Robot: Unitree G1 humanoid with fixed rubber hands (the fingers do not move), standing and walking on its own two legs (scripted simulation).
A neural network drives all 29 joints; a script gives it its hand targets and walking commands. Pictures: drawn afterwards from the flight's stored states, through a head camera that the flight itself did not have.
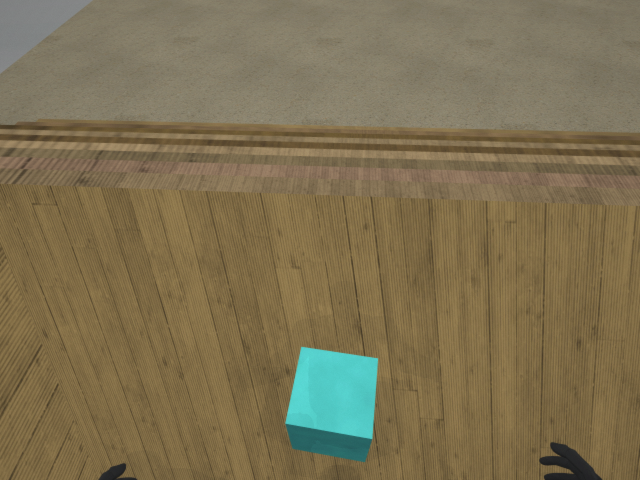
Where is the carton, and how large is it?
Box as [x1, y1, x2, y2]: [285, 347, 377, 461]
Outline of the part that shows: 301,347 285,422 292,448 364,461 372,436 377,358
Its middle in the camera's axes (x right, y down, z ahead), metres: +0.04 +0.47 +1.09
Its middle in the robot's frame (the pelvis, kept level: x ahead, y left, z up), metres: +0.41 -0.01 -0.66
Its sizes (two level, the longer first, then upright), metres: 0.210 0.200 0.250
